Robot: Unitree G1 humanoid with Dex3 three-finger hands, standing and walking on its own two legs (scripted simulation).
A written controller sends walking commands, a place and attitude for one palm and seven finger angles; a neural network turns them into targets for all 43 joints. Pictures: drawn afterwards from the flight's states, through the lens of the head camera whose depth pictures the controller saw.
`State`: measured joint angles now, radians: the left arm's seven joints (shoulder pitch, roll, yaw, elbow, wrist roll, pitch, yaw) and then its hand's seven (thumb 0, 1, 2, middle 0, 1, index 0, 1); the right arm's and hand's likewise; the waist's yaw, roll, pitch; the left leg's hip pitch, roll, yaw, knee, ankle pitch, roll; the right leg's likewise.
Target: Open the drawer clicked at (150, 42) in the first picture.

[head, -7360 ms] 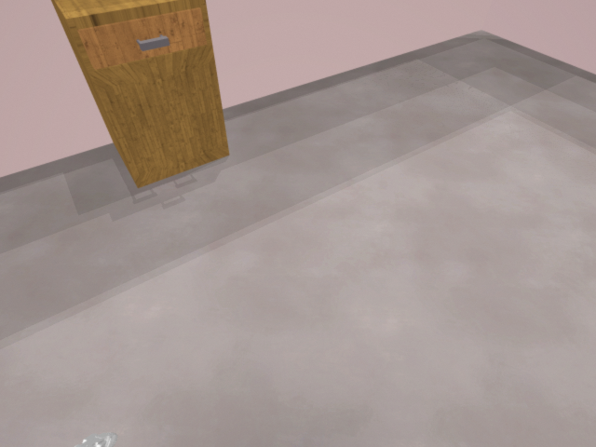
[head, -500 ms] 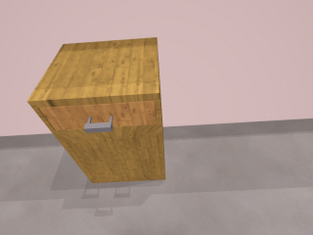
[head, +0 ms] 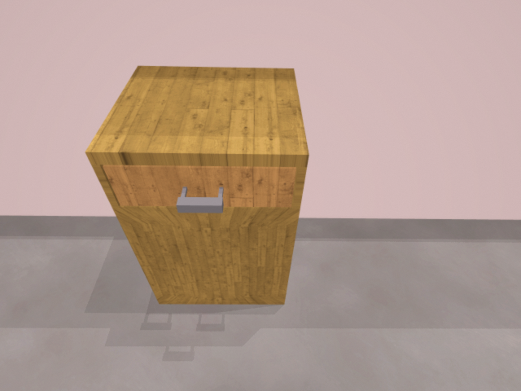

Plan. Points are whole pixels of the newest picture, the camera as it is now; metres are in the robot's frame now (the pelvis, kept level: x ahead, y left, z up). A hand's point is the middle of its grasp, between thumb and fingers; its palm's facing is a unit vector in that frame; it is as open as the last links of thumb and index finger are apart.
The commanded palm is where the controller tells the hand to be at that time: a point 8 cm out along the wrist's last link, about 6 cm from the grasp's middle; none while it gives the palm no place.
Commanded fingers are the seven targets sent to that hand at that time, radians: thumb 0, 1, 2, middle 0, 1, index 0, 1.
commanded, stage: come to a stop and stand still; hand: left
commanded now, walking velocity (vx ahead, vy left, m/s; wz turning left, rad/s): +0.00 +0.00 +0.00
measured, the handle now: (201, 197) +0.56 +0.19 -0.09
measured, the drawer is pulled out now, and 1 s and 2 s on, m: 0.00 0.00 0.00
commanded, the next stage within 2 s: look again from close up in 0.26 s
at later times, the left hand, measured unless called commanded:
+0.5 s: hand out of the picture +0.03 +0.17 -0.17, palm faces -0.01 -0.98 -0.19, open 7.3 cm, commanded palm none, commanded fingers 0.00 0.90 0.90 -0.20 -0.30 -0.20 -0.30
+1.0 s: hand out of the picture +0.02 +0.11 -0.17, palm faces +0.03 -0.98 -0.18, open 7.3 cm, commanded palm +0.13 +0.17 -0.06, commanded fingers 0.00 0.85 0.88 -0.20 -0.33 -0.20 -0.33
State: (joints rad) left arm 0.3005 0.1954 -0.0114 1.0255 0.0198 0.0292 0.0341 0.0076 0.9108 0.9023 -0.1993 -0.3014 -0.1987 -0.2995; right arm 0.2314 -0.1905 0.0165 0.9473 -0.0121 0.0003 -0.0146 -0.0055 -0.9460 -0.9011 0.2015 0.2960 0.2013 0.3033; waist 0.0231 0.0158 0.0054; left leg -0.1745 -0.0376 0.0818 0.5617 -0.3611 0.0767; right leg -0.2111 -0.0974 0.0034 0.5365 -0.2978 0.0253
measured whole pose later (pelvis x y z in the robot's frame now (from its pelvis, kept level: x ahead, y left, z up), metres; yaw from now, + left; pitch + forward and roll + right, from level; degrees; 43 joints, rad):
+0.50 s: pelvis +0.02 +0.00 +0.00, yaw -1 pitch -1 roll +0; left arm 0.27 0.15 -0.01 1.09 0.01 0.02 0.03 0.01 0.92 0.90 -0.20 -0.30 -0.20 -0.30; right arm 0.35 -0.15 0.03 1.11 -0.01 -0.02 -0.03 0.00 -0.91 -0.90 0.20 0.30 0.20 0.30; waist -0.01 0.00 0.04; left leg -0.11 -0.05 0.10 0.48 -0.35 0.08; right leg -0.18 -0.11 0.03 0.51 -0.30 0.06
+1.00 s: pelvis +0.03 -0.05 +0.00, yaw +0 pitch +0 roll +0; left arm 0.30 0.13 -0.01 1.12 0.02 -0.01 0.04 0.01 0.92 0.90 -0.20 -0.30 -0.20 -0.30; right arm 0.27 -0.16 0.01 1.12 0.00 -0.01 -0.04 0.00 -0.92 -0.90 0.20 0.30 0.20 0.30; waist 0.00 0.01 0.03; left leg -0.12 0.02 0.05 0.50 -0.36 0.00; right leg -0.16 -0.04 -0.03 0.50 -0.32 0.03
